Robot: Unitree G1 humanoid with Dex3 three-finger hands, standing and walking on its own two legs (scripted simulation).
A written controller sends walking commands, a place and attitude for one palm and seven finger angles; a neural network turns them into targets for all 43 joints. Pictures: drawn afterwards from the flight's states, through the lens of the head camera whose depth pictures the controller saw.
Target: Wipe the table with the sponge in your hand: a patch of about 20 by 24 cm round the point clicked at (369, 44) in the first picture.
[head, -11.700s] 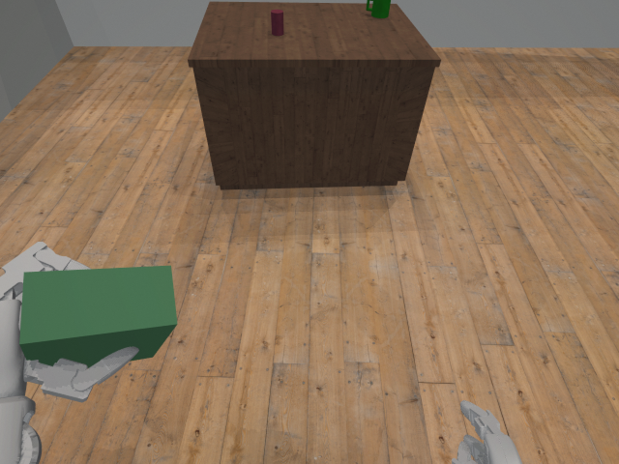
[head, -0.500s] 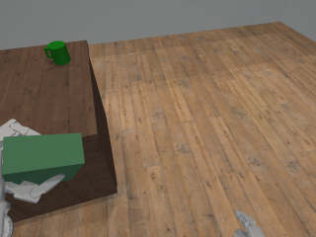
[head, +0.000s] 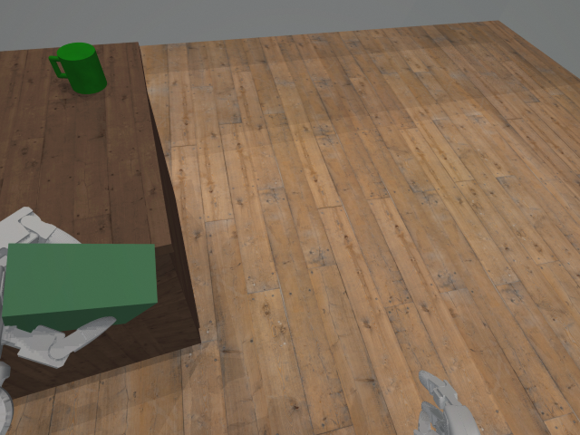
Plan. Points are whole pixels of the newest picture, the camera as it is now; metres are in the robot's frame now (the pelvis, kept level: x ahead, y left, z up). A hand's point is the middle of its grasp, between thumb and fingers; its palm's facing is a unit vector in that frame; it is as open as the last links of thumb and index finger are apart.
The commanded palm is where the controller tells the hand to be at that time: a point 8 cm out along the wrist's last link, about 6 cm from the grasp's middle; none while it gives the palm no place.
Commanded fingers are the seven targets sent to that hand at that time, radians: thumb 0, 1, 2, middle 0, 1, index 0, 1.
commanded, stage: shuffle to correct the standing spot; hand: left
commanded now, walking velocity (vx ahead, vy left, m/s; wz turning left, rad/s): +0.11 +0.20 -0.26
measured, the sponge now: (99, 290) +0.24 +0.22 +0.12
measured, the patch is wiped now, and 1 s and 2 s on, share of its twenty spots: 0.00 0.00 0.00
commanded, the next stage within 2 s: come to a stop and stand still in 1.22 s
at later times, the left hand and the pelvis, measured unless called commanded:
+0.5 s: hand (39, 235) +0.27 +0.28 +0.16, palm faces +0.37 -0.84 -0.39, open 9.8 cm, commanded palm +0.21 +0.32 +0.18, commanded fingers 0.00 0.10 1.30 -1.20 -1.60 -1.20 -1.60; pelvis +0.04 +0.04 -0.01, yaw -1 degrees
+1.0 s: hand out of the picture +0.27 +0.37 +0.17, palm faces +0.33 -0.84 -0.42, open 9.8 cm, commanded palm +0.24 +0.41 +0.18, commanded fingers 0.00 0.10 1.30 -1.20 -1.60 -1.20 -1.60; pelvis +0.05 +0.14 +0.00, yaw -6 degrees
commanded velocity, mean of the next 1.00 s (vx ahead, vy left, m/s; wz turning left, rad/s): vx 0.08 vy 0.20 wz -0.15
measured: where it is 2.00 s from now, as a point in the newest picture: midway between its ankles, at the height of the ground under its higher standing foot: outside the picture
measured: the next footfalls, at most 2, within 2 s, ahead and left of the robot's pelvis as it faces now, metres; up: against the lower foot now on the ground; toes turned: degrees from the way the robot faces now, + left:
right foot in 0.80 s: +0.08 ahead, -0.03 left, +0.00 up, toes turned -9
left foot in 1.08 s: +0.16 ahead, +0.35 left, +0.00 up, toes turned -4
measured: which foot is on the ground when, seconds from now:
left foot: down 0.00-0.76, up 0.78-1.00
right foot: down 0.00-0.64, up 0.66-0.78, down 0.80-1.00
